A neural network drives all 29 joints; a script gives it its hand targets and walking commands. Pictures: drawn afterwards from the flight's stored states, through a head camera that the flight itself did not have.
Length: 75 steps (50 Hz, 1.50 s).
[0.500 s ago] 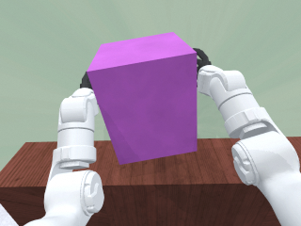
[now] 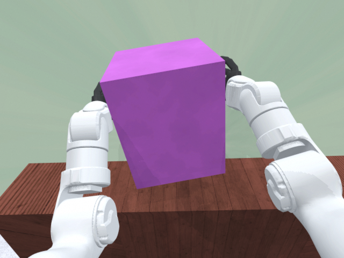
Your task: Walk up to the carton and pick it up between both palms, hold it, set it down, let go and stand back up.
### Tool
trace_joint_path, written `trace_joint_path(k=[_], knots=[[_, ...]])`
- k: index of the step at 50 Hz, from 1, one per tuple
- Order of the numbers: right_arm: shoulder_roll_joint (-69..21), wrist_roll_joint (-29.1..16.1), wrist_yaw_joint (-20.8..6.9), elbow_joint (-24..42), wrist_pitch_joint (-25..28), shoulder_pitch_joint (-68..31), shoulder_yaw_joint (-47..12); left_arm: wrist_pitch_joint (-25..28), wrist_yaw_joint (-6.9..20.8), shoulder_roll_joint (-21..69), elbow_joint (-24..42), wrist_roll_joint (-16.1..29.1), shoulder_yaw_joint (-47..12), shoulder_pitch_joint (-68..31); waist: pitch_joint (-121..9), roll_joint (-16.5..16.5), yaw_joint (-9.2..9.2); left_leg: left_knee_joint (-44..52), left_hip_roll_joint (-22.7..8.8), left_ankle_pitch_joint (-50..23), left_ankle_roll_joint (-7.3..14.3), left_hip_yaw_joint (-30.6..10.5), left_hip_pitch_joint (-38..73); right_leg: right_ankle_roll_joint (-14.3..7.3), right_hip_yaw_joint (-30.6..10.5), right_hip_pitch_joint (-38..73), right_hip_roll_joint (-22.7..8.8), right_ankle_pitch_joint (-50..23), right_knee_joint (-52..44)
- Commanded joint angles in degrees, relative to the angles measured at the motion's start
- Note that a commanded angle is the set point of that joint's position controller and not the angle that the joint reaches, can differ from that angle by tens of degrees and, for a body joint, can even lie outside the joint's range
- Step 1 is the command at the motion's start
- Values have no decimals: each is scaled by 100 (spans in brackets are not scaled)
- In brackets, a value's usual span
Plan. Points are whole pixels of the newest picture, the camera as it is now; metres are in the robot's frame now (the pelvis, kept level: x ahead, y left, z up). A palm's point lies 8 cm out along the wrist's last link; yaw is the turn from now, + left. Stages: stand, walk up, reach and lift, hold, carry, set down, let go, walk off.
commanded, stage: hold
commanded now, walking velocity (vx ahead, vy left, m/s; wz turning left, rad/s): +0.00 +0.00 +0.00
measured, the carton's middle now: (168, 110) +0.38 +0.00 +0.25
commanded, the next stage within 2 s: set down in 0.16 s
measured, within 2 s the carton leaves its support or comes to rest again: neither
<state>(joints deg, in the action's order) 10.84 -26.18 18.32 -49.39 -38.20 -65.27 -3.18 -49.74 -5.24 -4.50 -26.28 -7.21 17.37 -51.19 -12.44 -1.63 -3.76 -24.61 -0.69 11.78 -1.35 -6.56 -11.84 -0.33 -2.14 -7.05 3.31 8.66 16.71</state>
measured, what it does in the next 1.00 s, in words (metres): stands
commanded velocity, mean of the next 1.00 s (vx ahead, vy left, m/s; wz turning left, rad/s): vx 0.00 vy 0.00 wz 0.00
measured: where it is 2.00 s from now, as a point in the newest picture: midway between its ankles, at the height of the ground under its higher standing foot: outside the picture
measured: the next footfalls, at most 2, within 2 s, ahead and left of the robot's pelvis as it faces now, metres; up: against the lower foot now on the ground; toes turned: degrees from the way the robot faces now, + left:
none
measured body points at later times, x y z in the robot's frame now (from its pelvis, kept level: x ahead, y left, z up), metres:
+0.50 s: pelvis +0.00 +0.00 +0.00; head -0.08 +0.01 +0.45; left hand +0.41 +0.16 +0.28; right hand +0.41 -0.13 +0.33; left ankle +0.02 +0.13 -0.75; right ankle +0.00 -0.12 -0.75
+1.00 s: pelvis +0.01 +0.01 +0.00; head -0.04 +0.03 +0.45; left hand +0.42 +0.16 +0.20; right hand +0.42 -0.13 +0.23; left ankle +0.02 +0.13 -0.75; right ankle +0.00 -0.12 -0.75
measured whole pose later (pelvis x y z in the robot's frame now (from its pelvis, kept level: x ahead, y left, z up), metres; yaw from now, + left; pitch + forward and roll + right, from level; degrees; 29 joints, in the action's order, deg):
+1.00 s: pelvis +0.01 +0.01 +0.00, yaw +1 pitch -3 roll -2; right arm 4.9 -15.0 12.2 -48.3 -19.0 -55.8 3.3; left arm -31.5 -7.2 -4.0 -29.8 -6.5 14.8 -44.2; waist -4.1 0.6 -5.4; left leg -23.1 0.5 11.7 -0.4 -6.5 -8.3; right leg 0.4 -0.8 -3.1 1.8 9.1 15.2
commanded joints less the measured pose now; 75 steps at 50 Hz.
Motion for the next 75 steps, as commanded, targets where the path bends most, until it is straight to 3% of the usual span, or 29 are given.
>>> trace_joint_path(k=[1, 6, 9, 14, 16, 18, 21, 24, 28, 31, 35, 37, 40, 43, 48, 54, 58, 62, 71, 75], knots=[[-4336, -973, -923, 1971, 93, -4514, -818, 690, 821, 3609, 1340, 1049, -2028, -6138, -2201, -224, -99, 199, 267, -1516, -250, 302, 947, 323, 123, 463, 206, -884, -167], [-4458, -1045, -907, 2174, 115, -4572, -955, 723, 789, 3611, 1413, 1079, -2041, -6112, -2439, -103, -23, 113, 296, -1835, -228, 278, 991, 365, 94, 576, 206, -1333, -111], [-4484, -1078, -886, 2153, 165, -5066, -1076, 710, 837, 3407, 1253, 1192, -2014, -6351, -2349, -89, 20, 164, 367, -1516, -161, 303, 1016, 378, 190, 596, 180, -1119, -192], [-4624, -653, -930, 1906, 599, -5446, -575, 1139, 950, 3402, 739, 1127, -1682, -6798, -2280, 42, 17, 315, 367, -843, -18, 360, 966, 391, 245, 264, 109, -519, -267], [-4625, -480, -950, 1921, 917, -5435, -386, 1461, 961, 3368, 848, 1107, -1655, -6888, -2577, -60, 9, 259, 374, -1132, -43, 380, 1085, 370, 256, 466, 83, -847, -234], [-4421, -107, -944, 1425, 1177, -5224, -102, 1680, 1005, 3238, 423, 888, -1451, -6707, -2312, -61, -78, 278, 342, -1250, -90, 382, 1250, 361, 333, 461, 87, -879, -317], [-4012, 629, -1001, 335, 1432, -4618, 471, 1834, 1202, 2909, -558, 286, -834, -6032, -1336, 102, -109, 624, 321, -675, -50, 503, 1185, 327, 371, 459, 33, -266, -533], [-3728, 1112, -1046, -276, 1660, -3907, 769, 1882, 1382, 2581, -891, -178, -535, -5266, -776, 120, -170, 790, 326, -787, -37, 591, 1254, 308, 381, 618, -26, -264, -636], [-3826, 1020, -1026, 402, 2081, -3906, 314, 1974, 1394, 2857, -226, -60, -955, -5047, -1449, -23, -239, 542, 379, -2118, -182, 612, 1772, 300, 485, 1241, 41, -1575, -404], [-4029, 700, -1009, 1180, 2404, -4055, -309, 2163, 1228, 3379, 759, 213, -1724, -5259, -2259, -426, -287, 140, 386, -3388, -390, 565, 2300, 277, 564, 1392, 117, -2441, -223], [-4333, 426, -1015, 2310, 2620, -4246, -1055, 2339, 1004, 4035, 1616, 702, -2650, -5408, -2817, -589, -345, -202, 360, -4133, -556, 443, 2654, 258, 591, 1327, 182, -2762, -153], [-4348, 354, -1022, 2708, 2624, -4277, -1234, 2332, 898, 4260, 1892, 821, -3012, -5403, -2873, -718, -431, -243, 333, -4083, -582, 364, 2680, 219, 573, 1167, 192, -2604, -167], [-4417, 389, -1048, 2953, 2532, -4188, -1330, 2328, 781, 4281, 2002, 965, -3255, -5409, -2880, -616, -445, -194, 329, -3515, -543, 308, 2571, 239, 569, 931, 203, -2218, -154], [-4380, 526, -1107, 2664, 2402, -3961, -1128, 2369, 704, 4239, 1884, 1015, -3282, -5521, -2609, -651, -477, -36, 317, -2727, -503, 308, 2352, 204, 526, 605, 182, -1572, -224], [-4465, 886, -1257, 1733, 2310, -3789, -707, 2439, 743, 4011, 888, 803, -2637, -5379, -2207, -277, -231, 298, 314, -1695, -270, 377, 1859, 262, 495, 504, 100, -965, -245], [-4444, 1082, -1287, 856, 2377, -3536, -447, 2497, 950, 3763, -77, 316, -1712, -4832, -1612, 88, 21, 433, 354, -1776, -174, 528, 1602, 347, 467, 946, 97, -1361, -251], [-4480, 1150, -1335, 745, 2604, -3608, -354, 2659, 1013, 3695, -73, 186, -1550, -4917, -1698, 81, 80, 449, 355, -2041, -188, 595, 1737, 356, 479, 1106, 91, -1670, -207], [-4658, 1110, -1339, 1211, 2874, -3742, -587, 2897, 962, 3950, 243, 361, -1869, -5065, -2305, -24, -9, 233, 378, -2743, -274, 573, 2004, 365, 523, 1222, 121, -2367, -125], [-4813, 1549, -1400, 1012, 3003, -3486, -298, 3211, 913, 4097, 64, 465, -2183, -5302, -2137, -150, -177, 386, 387, -1939, -269, 588, 1784, 326, 495, 904, 16, -1732, -201], [-4830, 1632, -1436, 1019, 3084, -3515, -231, 3325, 867, 4141, 9, 503, -2232, -5273, -2309, -249, -115, 367, 364, -2027, -304, 576, 1789, 295, 507, 916, 9, -1780, -180]])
